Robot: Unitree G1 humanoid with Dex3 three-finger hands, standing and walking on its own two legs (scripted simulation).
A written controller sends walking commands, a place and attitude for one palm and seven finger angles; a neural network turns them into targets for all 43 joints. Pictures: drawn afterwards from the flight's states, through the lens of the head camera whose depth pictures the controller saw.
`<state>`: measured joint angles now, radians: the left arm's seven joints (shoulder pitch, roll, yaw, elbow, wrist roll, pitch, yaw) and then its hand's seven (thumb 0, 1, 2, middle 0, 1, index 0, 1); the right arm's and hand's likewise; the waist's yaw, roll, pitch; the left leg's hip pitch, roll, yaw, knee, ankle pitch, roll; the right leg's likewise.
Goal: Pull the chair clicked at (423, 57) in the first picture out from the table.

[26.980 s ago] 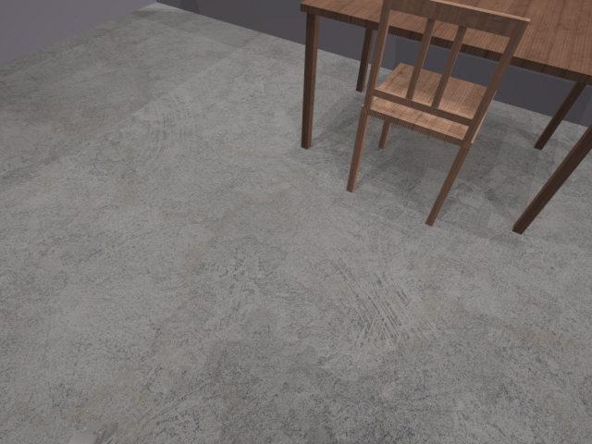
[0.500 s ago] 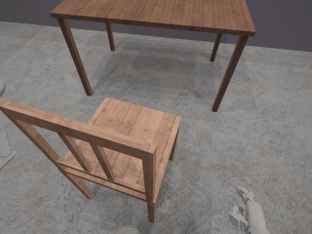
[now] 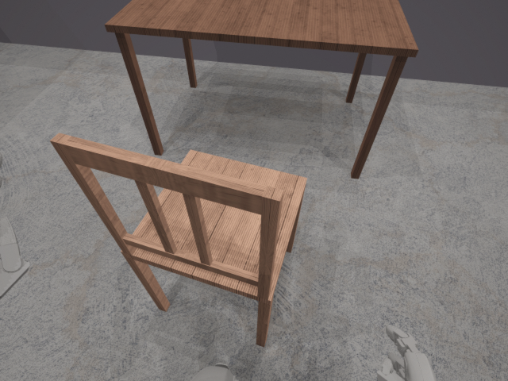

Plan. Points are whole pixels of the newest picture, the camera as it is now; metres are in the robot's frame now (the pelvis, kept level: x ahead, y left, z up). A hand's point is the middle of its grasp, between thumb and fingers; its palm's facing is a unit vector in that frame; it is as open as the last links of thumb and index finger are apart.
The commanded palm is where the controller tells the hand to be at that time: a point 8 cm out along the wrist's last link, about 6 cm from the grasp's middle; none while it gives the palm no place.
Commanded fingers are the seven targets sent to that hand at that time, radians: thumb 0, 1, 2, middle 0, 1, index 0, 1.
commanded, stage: stop stepping back and stand still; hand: left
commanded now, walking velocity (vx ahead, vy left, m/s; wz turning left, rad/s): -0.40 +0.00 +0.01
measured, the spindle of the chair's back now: (158, 219) +0.42 +0.25 -0.07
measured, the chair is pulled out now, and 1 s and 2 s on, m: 0.70 0.70 0.70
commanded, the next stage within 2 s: let the arm hang, fingers relaxed in 0.80 s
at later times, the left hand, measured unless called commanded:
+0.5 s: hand out of the picture +0.11 +0.28 +0.17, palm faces +0.47 -0.78 -0.41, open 7.4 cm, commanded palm +0.05 +0.31 +0.19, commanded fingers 0.00 0.90 0.90 -0.20 -0.30 -0.20 -0.30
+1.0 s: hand (61, 361) +0.13 +0.26 +0.04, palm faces +0.26 -0.86 -0.44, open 7.4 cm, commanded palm none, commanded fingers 0.00 0.90 0.90 -0.20 -0.30 -0.20 -0.30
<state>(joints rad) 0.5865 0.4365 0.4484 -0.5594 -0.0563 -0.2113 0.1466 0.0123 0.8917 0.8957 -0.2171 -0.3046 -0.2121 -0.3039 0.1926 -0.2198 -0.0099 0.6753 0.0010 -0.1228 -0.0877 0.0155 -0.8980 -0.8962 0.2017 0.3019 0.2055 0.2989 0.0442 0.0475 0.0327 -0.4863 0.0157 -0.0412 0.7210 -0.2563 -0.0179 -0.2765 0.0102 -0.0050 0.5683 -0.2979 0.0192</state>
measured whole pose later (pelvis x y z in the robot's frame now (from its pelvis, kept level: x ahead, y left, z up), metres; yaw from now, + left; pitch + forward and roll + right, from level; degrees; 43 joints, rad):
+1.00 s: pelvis -0.09 +0.00 +0.01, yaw +2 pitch +1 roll -1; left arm 0.31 0.32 0.20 0.06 0.03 -0.06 0.05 0.00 0.90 0.90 -0.20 -0.30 -0.20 -0.30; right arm 0.16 -0.25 -0.02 0.78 -0.02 -0.11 -0.01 0.01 -0.90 -0.90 0.20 0.30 0.20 0.30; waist 0.01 0.06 -0.03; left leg -0.33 -0.03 -0.07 0.54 -0.23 0.01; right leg -0.29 -0.05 -0.08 0.51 -0.24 0.02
